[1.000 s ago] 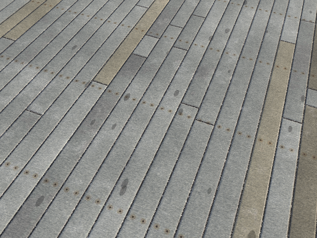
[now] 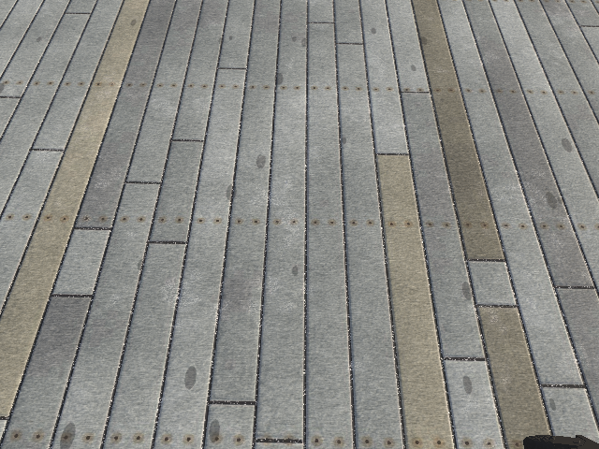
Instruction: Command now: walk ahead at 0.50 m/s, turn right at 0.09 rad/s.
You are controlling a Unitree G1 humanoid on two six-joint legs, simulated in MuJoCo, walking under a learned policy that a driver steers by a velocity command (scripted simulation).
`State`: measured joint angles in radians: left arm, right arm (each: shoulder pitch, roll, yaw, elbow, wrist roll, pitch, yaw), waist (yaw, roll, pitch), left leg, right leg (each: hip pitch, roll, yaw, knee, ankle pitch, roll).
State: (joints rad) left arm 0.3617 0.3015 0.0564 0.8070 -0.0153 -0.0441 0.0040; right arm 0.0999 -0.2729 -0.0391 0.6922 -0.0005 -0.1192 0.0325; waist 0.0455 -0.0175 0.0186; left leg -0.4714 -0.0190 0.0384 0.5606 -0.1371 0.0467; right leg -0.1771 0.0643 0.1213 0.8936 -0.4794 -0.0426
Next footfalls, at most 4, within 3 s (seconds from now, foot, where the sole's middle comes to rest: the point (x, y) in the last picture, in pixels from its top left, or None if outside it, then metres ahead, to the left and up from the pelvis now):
0.46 right None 0.42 -0.14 -0.76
1.00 left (256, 358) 0.66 0.16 -0.76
1.48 right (292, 242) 1.01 0.09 -0.76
2.02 left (169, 203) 1.13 0.45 -0.76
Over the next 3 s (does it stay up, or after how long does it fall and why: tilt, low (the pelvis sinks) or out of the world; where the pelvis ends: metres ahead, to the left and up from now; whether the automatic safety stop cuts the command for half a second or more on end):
stays up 1.55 0.45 0.01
